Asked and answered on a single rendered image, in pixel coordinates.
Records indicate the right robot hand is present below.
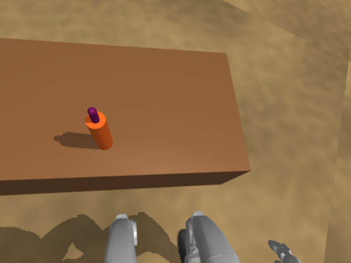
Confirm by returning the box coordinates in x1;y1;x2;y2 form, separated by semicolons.
268;240;301;263

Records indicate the bottle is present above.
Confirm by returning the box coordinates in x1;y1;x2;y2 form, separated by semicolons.
85;107;113;150

